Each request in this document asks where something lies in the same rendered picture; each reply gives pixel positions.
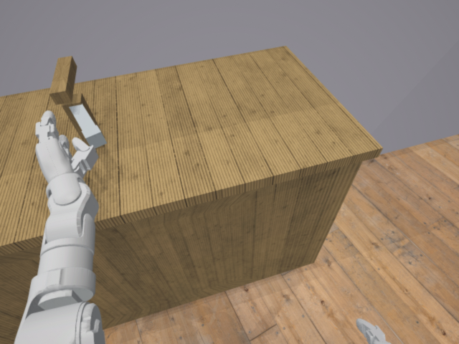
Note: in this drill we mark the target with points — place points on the left robot forearm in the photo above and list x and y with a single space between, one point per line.
65 275

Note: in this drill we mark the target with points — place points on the tap lever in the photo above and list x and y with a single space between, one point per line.
91 131

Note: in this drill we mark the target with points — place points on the counter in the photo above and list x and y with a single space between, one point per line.
215 174

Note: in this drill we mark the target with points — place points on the robot right hand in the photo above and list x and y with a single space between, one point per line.
373 334

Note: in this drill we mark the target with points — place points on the robot left hand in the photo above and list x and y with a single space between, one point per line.
53 152

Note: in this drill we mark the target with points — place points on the robot left upper arm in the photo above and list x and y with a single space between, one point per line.
78 323

